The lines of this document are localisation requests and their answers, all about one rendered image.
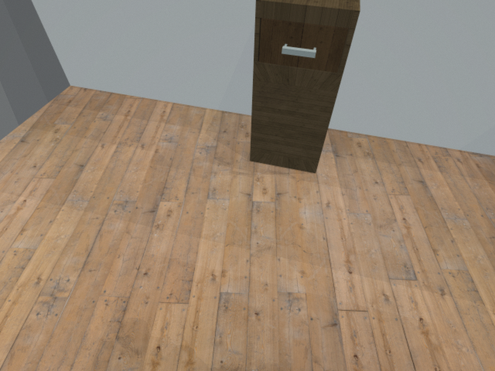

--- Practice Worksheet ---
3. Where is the drawer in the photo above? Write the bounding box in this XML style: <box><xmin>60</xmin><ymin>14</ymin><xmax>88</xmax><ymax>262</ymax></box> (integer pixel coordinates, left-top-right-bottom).
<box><xmin>259</xmin><ymin>18</ymin><xmax>349</xmax><ymax>73</ymax></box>

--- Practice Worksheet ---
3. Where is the cabinet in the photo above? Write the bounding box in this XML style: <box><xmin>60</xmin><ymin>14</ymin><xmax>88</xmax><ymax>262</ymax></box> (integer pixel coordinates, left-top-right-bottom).
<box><xmin>250</xmin><ymin>0</ymin><xmax>360</xmax><ymax>173</ymax></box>

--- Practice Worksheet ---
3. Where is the handle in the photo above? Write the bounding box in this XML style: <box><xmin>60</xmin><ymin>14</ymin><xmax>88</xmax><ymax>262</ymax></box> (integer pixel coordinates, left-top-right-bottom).
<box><xmin>282</xmin><ymin>44</ymin><xmax>316</xmax><ymax>58</ymax></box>

